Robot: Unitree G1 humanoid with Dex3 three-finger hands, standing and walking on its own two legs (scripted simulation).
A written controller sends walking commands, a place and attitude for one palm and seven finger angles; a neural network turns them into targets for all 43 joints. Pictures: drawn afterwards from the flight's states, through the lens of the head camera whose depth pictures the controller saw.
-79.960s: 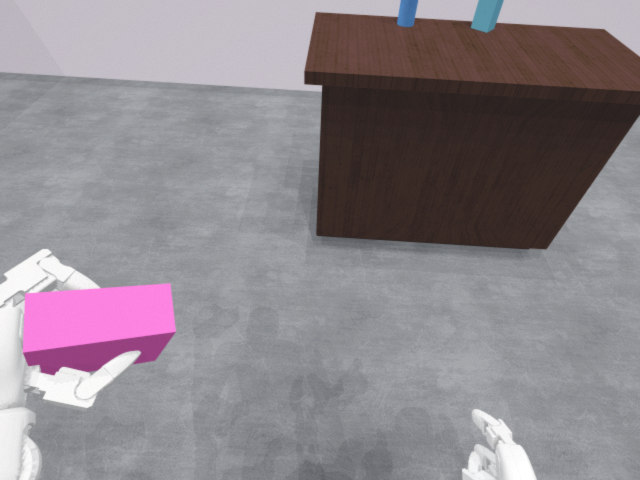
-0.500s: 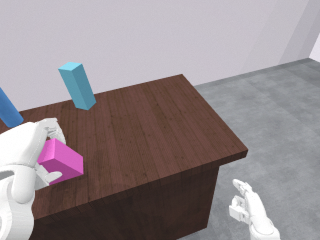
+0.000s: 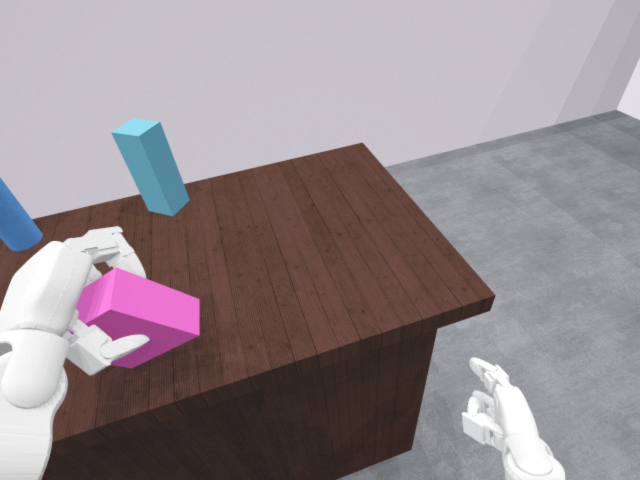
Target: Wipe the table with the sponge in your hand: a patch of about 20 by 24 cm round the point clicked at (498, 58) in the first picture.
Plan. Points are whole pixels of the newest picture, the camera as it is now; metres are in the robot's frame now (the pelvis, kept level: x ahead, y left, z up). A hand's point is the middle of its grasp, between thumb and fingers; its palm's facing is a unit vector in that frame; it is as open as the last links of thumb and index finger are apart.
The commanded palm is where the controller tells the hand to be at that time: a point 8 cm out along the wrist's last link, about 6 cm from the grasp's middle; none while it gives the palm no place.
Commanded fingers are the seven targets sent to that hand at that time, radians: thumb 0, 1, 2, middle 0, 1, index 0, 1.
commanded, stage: step back with the hand held close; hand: left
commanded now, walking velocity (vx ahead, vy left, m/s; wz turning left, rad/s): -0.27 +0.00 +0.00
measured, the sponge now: (138, 327) +0.22 +0.25 +0.13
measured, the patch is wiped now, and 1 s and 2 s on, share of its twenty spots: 1.00 1.00 1.00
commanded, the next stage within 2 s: stop stepping back and stand still in 1.24 s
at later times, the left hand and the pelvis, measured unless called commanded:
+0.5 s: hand (81, 297) +0.19 +0.26 +0.21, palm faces +0.41 -0.81 -0.42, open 9.0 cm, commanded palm +0.13 +0.30 +0.24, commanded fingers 0.00 0.10 1.30 -1.20 -1.60 -1.20 -1.60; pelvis -0.03 +0.02 -0.01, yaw +0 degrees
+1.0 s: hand (6, 397) +0.10 +0.26 +0.21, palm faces +0.44 -0.80 -0.42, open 9.0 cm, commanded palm +0.04 +0.31 +0.24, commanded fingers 0.00 0.10 1.30 -1.20 -1.60 -1.20 -1.60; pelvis -0.11 +0.02 -0.02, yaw +2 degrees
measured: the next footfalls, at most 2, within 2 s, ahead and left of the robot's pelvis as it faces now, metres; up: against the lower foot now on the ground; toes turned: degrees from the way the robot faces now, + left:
left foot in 0.90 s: -0.02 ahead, +0.15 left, +0.00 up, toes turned +3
right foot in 1.18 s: -0.11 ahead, -0.13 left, +0.00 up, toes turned +0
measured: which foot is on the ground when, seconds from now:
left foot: down 0.00-0.76, up 0.78-0.88, down 0.90-1.00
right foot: down 0.00-0.92, up 0.94-1.00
